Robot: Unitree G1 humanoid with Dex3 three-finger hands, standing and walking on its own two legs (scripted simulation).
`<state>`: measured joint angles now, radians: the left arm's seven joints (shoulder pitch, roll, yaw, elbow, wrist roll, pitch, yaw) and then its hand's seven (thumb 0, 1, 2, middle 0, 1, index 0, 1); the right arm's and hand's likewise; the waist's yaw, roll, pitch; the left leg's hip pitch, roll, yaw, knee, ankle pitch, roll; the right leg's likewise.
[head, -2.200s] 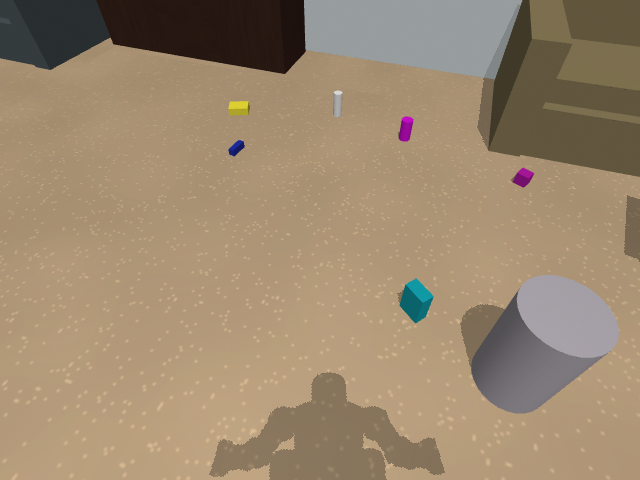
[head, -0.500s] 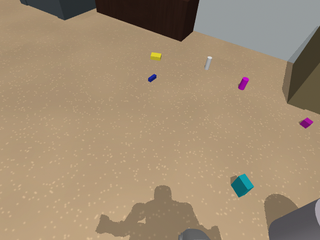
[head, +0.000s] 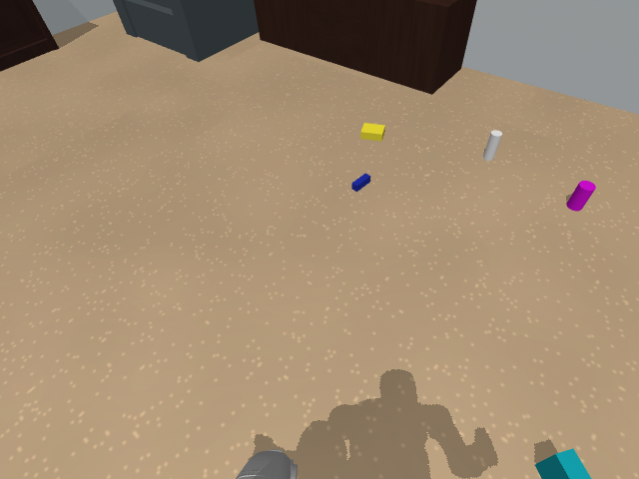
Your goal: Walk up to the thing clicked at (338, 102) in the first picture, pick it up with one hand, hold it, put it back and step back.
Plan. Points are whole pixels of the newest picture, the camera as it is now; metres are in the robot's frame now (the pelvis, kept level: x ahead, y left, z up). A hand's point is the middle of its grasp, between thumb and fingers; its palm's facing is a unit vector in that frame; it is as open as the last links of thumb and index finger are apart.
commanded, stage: walk up
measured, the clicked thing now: (492, 145) +1.64 -0.74 -0.70
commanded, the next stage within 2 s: none
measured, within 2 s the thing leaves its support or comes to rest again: neither
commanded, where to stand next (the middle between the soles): +0.43 -0.02 m, yaw +1 degrees
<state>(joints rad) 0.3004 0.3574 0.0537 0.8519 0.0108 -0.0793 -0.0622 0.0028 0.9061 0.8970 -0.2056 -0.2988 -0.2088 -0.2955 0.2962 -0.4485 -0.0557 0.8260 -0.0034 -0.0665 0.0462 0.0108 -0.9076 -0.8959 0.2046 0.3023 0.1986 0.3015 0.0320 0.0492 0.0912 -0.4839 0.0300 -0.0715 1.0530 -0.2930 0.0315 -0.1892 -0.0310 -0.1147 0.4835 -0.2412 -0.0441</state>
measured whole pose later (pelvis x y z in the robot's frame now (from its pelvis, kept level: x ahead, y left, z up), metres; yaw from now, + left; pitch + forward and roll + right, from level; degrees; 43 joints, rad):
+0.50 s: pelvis +0.19 +0.02 +0.00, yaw -9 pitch -3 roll +1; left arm 0.37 0.42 0.06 0.84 0.00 -0.02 -0.07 0.01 0.91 0.90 -0.20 -0.30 -0.21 -0.30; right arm 0.24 -0.38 -0.04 0.75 -0.01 -0.09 0.05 0.01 -0.90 -0.90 0.21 0.30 0.20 0.30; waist 0.00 -0.02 0.09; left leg -0.15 0.08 0.25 0.48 -0.27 0.01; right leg -0.49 -0.13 -0.04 0.93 -0.29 -0.01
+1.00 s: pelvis +0.32 -0.02 -0.01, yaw -25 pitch -3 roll +1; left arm 0.42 0.38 0.03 0.80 0.01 -0.09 0.02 0.00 0.90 0.90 -0.21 -0.30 -0.21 -0.30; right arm 0.21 -0.46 -0.07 0.78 -0.03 0.04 0.05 0.01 -0.91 -0.90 0.20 0.30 0.20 0.30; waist 0.01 0.12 0.12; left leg -0.58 0.14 -0.04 1.04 -0.24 -0.01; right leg -0.28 0.01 0.04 0.58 -0.25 -0.01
